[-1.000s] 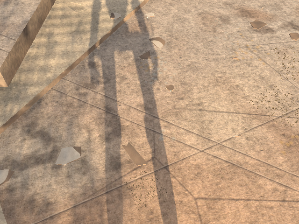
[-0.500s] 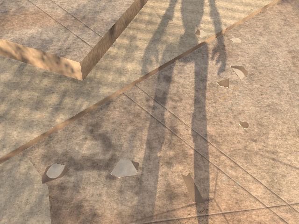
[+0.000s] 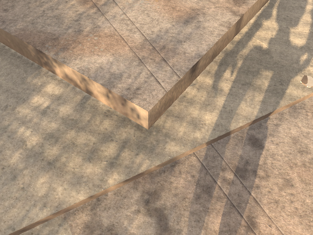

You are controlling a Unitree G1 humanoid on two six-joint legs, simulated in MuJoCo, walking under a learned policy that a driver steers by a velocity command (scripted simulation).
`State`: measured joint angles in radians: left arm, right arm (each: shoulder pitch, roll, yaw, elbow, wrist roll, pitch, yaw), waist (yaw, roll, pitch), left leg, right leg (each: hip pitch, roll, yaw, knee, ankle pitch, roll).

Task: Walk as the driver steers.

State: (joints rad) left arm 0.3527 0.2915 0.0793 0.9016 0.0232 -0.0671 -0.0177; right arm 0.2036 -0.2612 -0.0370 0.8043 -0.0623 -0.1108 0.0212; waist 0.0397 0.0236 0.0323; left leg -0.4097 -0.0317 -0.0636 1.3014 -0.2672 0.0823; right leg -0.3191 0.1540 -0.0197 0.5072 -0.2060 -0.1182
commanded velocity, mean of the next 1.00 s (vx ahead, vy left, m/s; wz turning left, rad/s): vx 1.00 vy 0.00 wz -0.73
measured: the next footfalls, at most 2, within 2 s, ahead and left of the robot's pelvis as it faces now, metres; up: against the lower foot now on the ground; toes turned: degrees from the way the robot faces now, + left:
left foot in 0.28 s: +0.47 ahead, +0.14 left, +0.00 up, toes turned -15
right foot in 0.72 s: +0.77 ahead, -0.21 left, +0.00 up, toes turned -41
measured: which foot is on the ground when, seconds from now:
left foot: up 0.00-0.26, down 0.28-0.72, up 0.74-1.00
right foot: down 0.00-0.28, up 0.30-0.70, down 0.72-1.00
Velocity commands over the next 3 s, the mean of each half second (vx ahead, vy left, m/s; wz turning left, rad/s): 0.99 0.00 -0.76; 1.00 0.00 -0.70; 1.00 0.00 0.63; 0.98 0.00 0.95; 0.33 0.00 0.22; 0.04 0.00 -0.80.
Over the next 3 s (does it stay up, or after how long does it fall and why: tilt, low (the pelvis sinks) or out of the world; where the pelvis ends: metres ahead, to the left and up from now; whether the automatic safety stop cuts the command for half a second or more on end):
stays up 2.00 -0.67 0.07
